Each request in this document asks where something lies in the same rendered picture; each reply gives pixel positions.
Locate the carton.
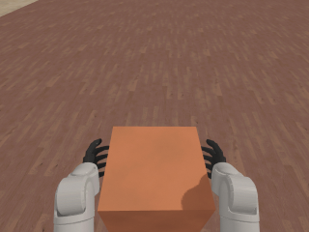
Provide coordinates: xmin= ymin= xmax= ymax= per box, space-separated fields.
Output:
xmin=98 ymin=126 xmax=216 ymax=232

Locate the robot left hand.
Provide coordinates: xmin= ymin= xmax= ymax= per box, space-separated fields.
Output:
xmin=82 ymin=138 xmax=109 ymax=178

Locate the robot right hand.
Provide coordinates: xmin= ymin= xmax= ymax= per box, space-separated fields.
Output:
xmin=201 ymin=139 xmax=226 ymax=179

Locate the left robot forearm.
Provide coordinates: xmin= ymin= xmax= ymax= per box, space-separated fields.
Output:
xmin=53 ymin=162 xmax=100 ymax=232

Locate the right robot forearm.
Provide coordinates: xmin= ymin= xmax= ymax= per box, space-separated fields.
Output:
xmin=211 ymin=162 xmax=260 ymax=232

